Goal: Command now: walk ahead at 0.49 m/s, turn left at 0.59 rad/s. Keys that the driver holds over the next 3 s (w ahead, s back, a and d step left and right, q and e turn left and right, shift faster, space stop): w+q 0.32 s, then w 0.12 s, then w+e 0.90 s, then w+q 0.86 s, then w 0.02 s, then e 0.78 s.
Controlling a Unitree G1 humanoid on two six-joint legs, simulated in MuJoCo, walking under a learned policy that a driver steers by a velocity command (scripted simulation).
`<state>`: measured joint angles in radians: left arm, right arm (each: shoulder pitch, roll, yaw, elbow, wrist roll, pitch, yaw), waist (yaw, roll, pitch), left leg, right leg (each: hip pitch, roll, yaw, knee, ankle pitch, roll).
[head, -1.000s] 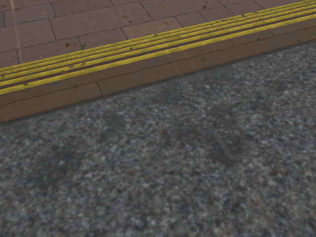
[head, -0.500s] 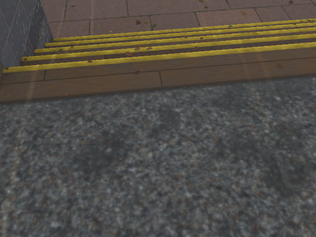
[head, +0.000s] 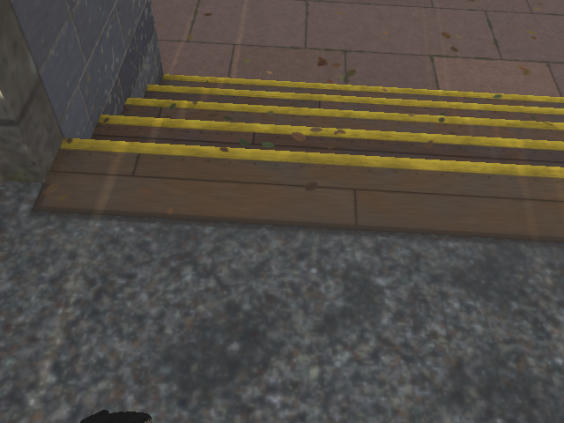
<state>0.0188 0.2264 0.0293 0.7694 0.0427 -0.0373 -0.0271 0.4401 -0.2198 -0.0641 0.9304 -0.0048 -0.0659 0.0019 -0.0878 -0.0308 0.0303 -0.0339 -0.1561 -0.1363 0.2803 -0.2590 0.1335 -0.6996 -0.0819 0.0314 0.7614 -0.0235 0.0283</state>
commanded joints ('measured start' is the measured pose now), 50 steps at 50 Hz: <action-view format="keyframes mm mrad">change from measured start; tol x32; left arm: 1 -162 66 6 -121 -9 -18 -5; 8 381 249 59 -48 9 -59 53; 50 99 21 26 -30 -9 28 -41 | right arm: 1 89 -145 -27 -38 -9 -6 -11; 28 -464 -49 38 -275 -33 22 58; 34 3 -262 -27 -163 -85 -25 -5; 50 -64 -98 3 -68 -15 -53 -14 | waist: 1 -18 96 28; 9 132 -285 -401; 50 75 104 61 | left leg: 1 52 265 -216 1 517 94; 7 -107 175 -185 427 707 -6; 9 -526 -10 -11 944 -321 -44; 10 -607 96 -4 1018 -223 -36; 30 -447 164 202 292 95 -65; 34 398 566 -310 116 7 82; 39 -74 424 -41 -105 82 0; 50 -50 397 285 -139 360 12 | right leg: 1 -29 58 -35 -86 6 -7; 7 659 79 1 -307 -67 -103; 9 1052 -391 693 -420 -278 -268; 14 580 -189 224 -540 -111 -180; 32 660 -115 -24 -273 460 -169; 35 67 100 -33 429 -500 -115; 50 13 -13 -69 77 38 -76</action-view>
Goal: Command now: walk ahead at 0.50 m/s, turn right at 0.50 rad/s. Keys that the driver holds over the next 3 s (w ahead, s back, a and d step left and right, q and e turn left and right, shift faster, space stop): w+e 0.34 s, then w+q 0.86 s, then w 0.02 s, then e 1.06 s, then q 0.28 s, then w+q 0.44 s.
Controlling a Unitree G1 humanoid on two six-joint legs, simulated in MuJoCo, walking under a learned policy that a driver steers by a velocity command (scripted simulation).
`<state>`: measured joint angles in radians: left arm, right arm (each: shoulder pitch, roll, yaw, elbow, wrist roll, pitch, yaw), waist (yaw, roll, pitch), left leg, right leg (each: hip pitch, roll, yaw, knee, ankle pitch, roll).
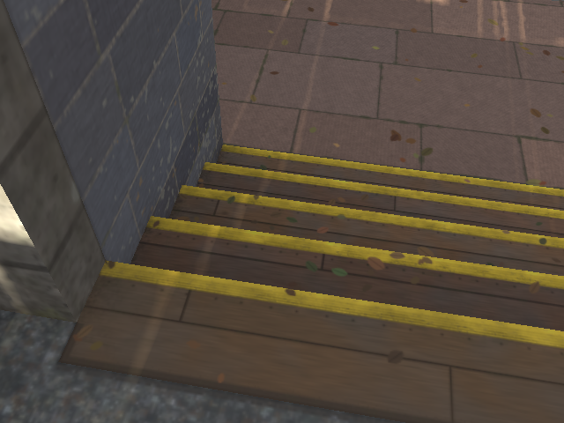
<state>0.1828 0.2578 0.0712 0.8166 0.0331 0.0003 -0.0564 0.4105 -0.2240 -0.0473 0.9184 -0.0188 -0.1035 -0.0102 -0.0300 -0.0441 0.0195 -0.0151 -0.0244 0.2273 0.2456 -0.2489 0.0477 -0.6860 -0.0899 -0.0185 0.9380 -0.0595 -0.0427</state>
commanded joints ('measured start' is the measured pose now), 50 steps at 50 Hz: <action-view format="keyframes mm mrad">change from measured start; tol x32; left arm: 1 -103 -8 -19 -93 3 -10 -16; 12 268 269 76 -56 -19 -17 36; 50 91 88 -33 -139 17 -15 62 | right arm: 1 -19 -106 -16 -49 -1 -14 -5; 34 -412 -65 10 -250 -9 72 53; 40 125 -199 -52 -127 -30 58 21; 50 -41 -192 -45 -139 24 51 1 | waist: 1 6 117 80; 12 165 -81 -323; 50 64 51 3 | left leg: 1 -52 277 -66 -104 364 97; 9 75 294 50 457 940 52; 11 -566 90 26 1104 -208 -46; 12 -705 8 -211 1234 -284 -58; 34 -706 47 -177 417 194 28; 39 -182 -82 -120 279 71 141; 41 340 362 -921 137 138 377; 50 -254 118 -525 -31 375 237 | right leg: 1 11 -1 -40 -147 76 -14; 9 403 187 -158 -366 -197 -157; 12 1003 -259 777 -629 -162 -394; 20 516 -53 228 -731 265 -236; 33 815 -110 32 -774 391 -116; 38 819 -116 -65 -403 1005 -67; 40 521 -45 -130 144 549 -35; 41 100 192 -78 523 -429 26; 50 127 18 46 80 -174 100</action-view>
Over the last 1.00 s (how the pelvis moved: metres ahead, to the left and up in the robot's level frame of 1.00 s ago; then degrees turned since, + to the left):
0.50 0.07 0.00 3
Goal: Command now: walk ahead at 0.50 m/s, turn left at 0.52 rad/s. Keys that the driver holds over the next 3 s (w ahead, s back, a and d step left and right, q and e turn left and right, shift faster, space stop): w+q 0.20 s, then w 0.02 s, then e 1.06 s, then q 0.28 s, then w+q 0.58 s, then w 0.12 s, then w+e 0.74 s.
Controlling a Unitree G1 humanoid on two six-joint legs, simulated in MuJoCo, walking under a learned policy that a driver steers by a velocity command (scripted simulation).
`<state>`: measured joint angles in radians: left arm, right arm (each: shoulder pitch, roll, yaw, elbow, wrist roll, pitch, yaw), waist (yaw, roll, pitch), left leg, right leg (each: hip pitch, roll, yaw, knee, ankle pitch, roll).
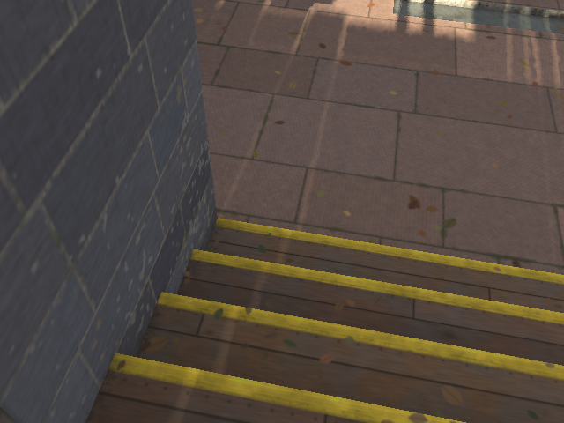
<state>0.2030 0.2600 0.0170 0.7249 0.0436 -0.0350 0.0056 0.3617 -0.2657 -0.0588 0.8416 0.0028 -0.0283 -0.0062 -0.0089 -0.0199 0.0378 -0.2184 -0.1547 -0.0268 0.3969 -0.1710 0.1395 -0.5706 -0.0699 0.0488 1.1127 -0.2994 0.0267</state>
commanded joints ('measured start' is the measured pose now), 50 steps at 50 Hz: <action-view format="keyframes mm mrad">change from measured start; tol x32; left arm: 1 30 82 20 -62 4 23 0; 10 -108 122 25 -119 29 -18 -12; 16 406 199 61 24 -5 -57 -14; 50 -92 100 63 -181 -27 148 7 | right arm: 1 20 -158 -36 -62 2 -22 0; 50 -88 -178 -16 -209 -48 -14 -7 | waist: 1 32 43 -6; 17 90 -254 -114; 50 2 222 -98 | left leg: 1 -46 237 -269 -186 291 134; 14 71 212 -260 302 1017 50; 15 -68 186 -258 501 963 18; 17 -420 -80 -151 1069 -388 -92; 18 -460 -33 -201 1087 -349 -90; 32 141 114 32 218 101 -80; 34 306 525 -344 119 983 108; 50 -56 460 49 220 460 -22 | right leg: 1 -5 2 -29 -152 114 37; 14 263 96 -38 -330 132 -91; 18 590 -276 480 -598 1254 -339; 20 399 -268 531 -700 783 -395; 32 208 39 210 -306 888 -124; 34 -51 169 83 122 -285 -32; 50 81 88 -90 -61 16 -40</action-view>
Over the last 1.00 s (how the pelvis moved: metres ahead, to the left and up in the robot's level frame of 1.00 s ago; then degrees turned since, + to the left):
0.53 -0.06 -0.01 0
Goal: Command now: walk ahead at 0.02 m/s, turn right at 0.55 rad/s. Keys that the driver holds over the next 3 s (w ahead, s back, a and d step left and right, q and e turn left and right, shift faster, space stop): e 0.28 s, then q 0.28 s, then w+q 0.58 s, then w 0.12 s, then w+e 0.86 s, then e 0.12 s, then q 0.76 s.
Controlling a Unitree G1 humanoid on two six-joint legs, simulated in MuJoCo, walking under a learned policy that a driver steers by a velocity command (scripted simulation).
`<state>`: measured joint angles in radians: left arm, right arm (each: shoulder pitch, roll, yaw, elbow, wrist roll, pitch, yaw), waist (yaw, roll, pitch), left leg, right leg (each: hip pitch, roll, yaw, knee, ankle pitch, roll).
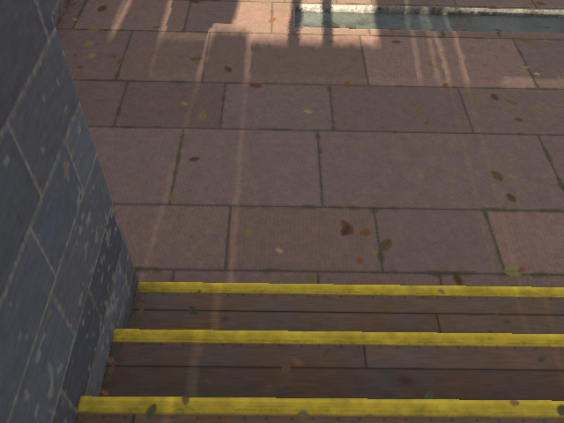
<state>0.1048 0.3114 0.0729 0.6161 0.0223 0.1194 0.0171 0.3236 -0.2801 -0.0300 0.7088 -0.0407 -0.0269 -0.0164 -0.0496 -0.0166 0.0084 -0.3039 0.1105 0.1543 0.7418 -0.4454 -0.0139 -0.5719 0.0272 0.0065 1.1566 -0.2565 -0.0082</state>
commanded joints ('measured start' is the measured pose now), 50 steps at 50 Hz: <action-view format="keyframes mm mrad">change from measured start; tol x32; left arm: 1 42 48 7 -67 -13 -8 -9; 50 241 112 2 61 -8 -149 -7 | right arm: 1 -87 -174 -50 -84 0 -18 7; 50 -84 -149 -60 -99 30 70 -8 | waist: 1 68 239 -73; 5 113 -285 -60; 32 40 283 32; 50 81 -81 48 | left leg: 1 -21 183 -97 -97 712 102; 3 -156 118 1 165 681 52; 5 -506 -57 -125 553 -135 12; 20 -171 -122 -249 444 127 6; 29 78 -140 -192 -281 30 49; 34 50 122 -696 -499 213 299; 44 36 -2 -573 -318 623 242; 48 -470 -297 -382 227 -128 107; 50 -486 -148 -352 362 -9 88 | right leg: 1 186 -6 -65 -180 -38 -16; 3 498 32 -107 -434 83 -49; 5 510 -264 517 -602 1158 -206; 12 256 -157 368 -605 612 -254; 28 461 -201 218 -705 575 -178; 32 233 79 -57 -420 -166 -17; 39 43 15 8 -310 -224 40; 46 616 72 -86 -683 18 20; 50 573 -417 492 -867 163 -166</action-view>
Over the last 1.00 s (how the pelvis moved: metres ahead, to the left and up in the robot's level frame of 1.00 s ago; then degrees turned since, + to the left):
0.26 -0.03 -0.03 -9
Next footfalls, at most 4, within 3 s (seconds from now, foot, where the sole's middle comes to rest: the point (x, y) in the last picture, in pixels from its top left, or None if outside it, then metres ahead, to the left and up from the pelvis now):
0.06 right None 0.02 -0.11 -0.75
0.60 left None -0.04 0.09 -0.75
0.94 right None -0.04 -0.11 -0.75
1.54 left None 0.22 0.23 -0.92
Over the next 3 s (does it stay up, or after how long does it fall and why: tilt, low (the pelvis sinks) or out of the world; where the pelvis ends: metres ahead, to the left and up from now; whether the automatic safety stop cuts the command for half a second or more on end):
stays up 0.47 -0.01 -0.31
